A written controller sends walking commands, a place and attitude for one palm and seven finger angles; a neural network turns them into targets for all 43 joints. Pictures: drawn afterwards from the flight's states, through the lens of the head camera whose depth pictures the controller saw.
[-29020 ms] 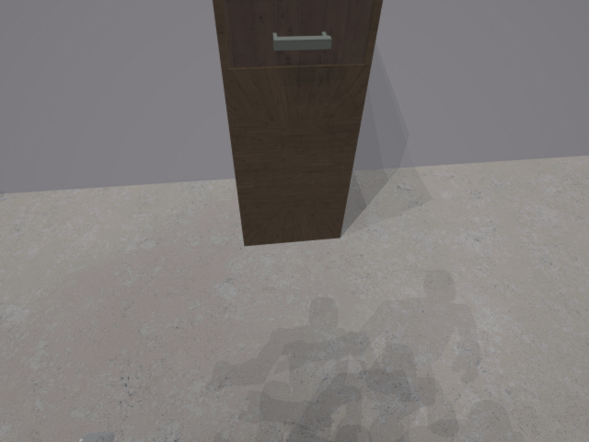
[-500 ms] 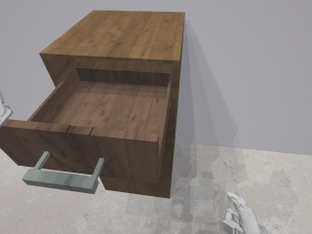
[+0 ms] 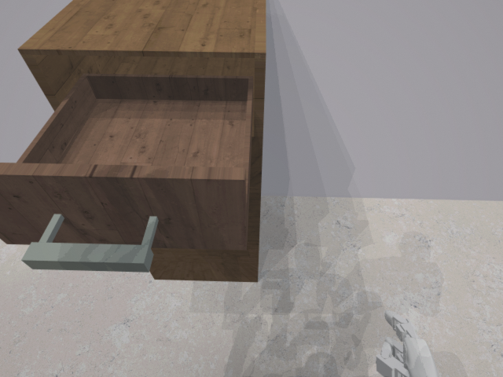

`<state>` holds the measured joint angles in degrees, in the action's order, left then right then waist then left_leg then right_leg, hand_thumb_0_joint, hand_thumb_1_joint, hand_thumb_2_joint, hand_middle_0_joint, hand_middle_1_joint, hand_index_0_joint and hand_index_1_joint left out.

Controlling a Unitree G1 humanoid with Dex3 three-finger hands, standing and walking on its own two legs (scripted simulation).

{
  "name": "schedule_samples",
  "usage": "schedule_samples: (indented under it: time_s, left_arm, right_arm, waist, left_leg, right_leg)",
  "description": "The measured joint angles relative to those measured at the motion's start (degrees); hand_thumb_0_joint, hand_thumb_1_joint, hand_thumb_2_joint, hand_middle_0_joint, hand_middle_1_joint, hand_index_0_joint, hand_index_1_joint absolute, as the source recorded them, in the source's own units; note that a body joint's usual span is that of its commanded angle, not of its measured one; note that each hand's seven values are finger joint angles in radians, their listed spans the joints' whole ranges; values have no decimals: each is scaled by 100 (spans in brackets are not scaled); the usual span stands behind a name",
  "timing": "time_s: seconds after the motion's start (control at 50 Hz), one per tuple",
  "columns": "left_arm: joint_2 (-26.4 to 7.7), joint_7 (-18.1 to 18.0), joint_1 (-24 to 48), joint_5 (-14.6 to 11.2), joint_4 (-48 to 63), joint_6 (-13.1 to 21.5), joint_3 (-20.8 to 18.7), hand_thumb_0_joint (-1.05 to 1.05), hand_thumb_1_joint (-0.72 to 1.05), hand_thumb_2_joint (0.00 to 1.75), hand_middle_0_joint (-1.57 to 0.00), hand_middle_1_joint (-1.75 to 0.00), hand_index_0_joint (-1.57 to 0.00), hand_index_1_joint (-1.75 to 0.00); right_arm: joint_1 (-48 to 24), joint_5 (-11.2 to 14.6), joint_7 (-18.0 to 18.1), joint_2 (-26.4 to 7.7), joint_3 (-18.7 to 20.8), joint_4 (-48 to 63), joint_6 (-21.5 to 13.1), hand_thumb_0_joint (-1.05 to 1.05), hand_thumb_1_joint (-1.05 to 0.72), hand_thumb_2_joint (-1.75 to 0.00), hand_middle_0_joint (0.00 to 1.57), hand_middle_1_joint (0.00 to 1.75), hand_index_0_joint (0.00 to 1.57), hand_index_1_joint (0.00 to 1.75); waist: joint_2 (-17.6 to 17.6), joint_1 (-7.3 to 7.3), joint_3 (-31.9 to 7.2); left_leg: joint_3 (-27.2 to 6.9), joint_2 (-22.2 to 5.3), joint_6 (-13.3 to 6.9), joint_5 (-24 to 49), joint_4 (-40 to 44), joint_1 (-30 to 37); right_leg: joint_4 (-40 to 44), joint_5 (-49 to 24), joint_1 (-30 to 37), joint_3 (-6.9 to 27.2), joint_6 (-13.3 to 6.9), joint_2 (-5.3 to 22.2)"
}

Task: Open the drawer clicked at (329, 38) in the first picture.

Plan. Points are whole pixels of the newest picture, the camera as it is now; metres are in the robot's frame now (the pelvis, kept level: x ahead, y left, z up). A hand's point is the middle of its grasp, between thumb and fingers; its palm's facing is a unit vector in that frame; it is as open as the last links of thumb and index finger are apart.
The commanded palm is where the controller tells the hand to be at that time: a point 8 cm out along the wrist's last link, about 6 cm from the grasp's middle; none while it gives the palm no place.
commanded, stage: step back with the hand held close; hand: left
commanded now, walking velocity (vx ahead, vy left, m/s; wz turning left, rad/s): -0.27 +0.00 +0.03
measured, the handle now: (97, 240) +0.26 +0.23 +0.12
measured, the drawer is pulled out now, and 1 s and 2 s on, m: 0.28 0.28 0.28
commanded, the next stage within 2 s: stop stepping back and stand still in 0.58 s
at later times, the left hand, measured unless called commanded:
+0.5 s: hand out of the picture +0.11 +0.23 +0.33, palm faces +0.62 -0.71 -0.33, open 7.4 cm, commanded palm +0.04 +0.29 +0.31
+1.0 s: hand out of the picture -0.02 +0.26 +0.33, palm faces +0.62 -0.71 -0.33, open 7.4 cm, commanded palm -0.08 +0.30 +0.31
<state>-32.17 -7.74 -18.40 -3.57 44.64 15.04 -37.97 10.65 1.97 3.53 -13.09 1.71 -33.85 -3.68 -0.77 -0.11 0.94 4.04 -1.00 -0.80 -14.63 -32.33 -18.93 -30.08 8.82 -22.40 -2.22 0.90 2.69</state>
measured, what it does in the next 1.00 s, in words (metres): walks backwards: right foot, then left foot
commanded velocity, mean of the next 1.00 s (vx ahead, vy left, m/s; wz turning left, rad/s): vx -0.14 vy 0.00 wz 0.00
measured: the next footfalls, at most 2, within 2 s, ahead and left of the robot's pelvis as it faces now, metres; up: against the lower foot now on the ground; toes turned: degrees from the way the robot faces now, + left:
right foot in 0.44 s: -0.05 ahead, -0.13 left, +0.00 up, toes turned +0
left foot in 0.62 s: -0.05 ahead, +0.13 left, +0.00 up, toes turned +5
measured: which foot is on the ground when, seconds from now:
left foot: down 0.00-0.44, up 0.46-0.60, down 0.62-0.88, up 0.90-1.00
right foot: down 0.00-0.24, up 0.26-0.42, down 0.44-0.62, up 0.64-0.86, down 0.88-1.00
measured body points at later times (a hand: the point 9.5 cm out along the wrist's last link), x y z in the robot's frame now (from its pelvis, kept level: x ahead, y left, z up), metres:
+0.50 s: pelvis -0.09 +0.00 -0.01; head -0.06 +0.01 +0.44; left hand +0.07 +0.27 +0.34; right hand +0.08 -0.22 -0.10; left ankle -0.01 +0.11 -0.71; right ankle -0.08 -0.13 -0.73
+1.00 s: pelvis -0.21 +0.02 +0.00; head -0.22 +0.03 +0.45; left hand -0.06 +0.29 +0.35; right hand -0.03 -0.21 -0.08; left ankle -0.17 +0.12 -0.70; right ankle -0.19 -0.10 -0.73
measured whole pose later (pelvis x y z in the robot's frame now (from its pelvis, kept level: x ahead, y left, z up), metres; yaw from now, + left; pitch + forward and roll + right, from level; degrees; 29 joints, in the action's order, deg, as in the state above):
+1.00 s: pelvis -0.21 +0.02 +0.00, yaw +1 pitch +0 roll -1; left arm -30.6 -7.6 -11.4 -3.9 41.3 11.9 -36.9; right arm 10.8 1.4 2.5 -11.7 -1.4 -37.1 -3.3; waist -0.5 0.9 -2.6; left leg 1.9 -1.3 0.6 -20.2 -48.1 -26.6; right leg -31.4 15.0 -16.1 -4.7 -0.7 0.9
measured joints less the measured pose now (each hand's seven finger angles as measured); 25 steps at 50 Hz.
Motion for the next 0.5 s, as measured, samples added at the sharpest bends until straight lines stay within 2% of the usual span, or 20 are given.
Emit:
schedule_samples:
  time_s: [0.2, 0.22, 0.26, 0.32, 0.34, 0.38, 0.42, 0.44, 0.46, 0.5]
  left_arm:
    - [241, -201, 765, 83, -217, 145, 79, 1, 88, 90, -21, -31, -22, -30]
    - [240, -214, 789, 85, -195, 154, 82, 1, 88, 90, -21, -31, -22, -30]
    - [251, -239, 835, 87, -170, 177, 60, 1, 88, 90, -21, -31, -22, -30]
    - [264, -243, 1073, 99, -274, 169, 25, 1, 88, 90, -21, -31, -22, -30]
    - [247, -245, 1130, 97, -322, 164, -12, 1, 88, 90, -21, -31, -22, -30]
    - [225, -241, 1171, 67, -403, 132, -93, 1, 88, 90, -21, -31, -22, -30]
    - [157, -219, 1153, 20, -419, 69, -189, 1, 88, 90, -21, -31, -21, -30]
    - [124, -198, 1139, 2, -394, 72, -239, 1, 88, 90, -21, -31, -21, -30]
    - [211, -164, 1139, -2, -362, 117, -207, 1, 88, 90, -21, -31, -21, -30]
    - [342, -76, 1076, 24, -259, 107, -20, 1, 88, 90, -21, -31, -21, -30]
  right_arm:
    - [112, 3, 34, -50, -120, -168, -211, 1, -91, -90, 21, 30, 20, 30]
    - [106, -10, 49, -60, -129, -177, -219, 1, -91, -90, 21, 30, 20, 30]
    - [126, -34, 80, -54, -124, -144, -249, 1, -91, -90, 21, 30, 20, 30]
    - [242, -59, 79, 108, -55, -118, -329, 1, -91, -90, 20, 30, 20, 30]
    - [283, -66, 56, 168, -56, -136, -355, 1, -91, -90, 20, 30, 20, 30]
    - [347, -74, -13, 252, -99, -173, -387, 1, -91, -90, 20, 30, 20, 30]
    - [368, -86, -80, 294, -184, -146, -387, 1, -91, -90, 20, 30, 20, 30]
    - [311, -82, -119, 289, -231, -138, -385, 1, -91, -90, 21, 30, 20, 30]
    - [191, -81, -147, 231, -248, -194, -374, 1, -91, -90, 21, 30, 20, 30]
    - [32, -49, -183, 144, -229, -325, -322, 1, -91, -90, 21, 30, 20, 30]
  waist:
    - [-37, 40, 27]
    - [-33, 46, 54]
    - [-75, 66, 96]
    - [-138, 152, 112]
    - [-143, 169, 76]
    - [-135, 158, -26]
    - [-39, 96, -146]
    - [49, 32, -164]
    - [-16, 14, -75]
    - [-81, 35, 51]
  left_leg:
    - [-84, -5, -47, -277, -743, -614]
    - [-68, -11, -72, -177, -759, -640]
    - [-56, -65, -134, 118, -765, -698]
    - [-199, -87, -150, 205, -688, -741]
    - [-250, -88, -140, 266, -613, -755]
    - [-303, -92, -103, 416, -446, -797]
    - [-243, -53, -57, 517, -380, -934]
    - [-163, -21, 8, 373, -498, -1069]
    - [-219, -31, 83, 49, -811, -1192]
    - [-337, 36, 165, -488, -1605, -1332]
  right_leg:
    - [-337, -104, -418, -93, -25, 41]
    - [-418, 0, -469, -102, -22, 53]
    - [-803, 682, -637, -69, -24, -8]
    - [-2088, 1474, -739, 161, -30, -290]
    - [-2277, 1613, -648, 180, -43, -364]
    - [-2027, 1736, -263, 94, -93, -411]
    - [-1073, 1467, 281, 59, -237, -325]
    - [-681, 1067, 360, 143, -229, -239]
    - [-676, 925, 316, 142, -161, -271]
    - [-598, 896, 335, 103, -65, -270]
